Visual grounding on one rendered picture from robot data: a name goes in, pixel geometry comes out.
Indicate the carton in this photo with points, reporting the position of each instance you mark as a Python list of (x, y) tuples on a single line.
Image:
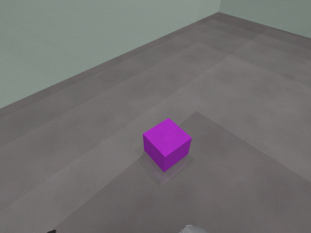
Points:
[(166, 144)]

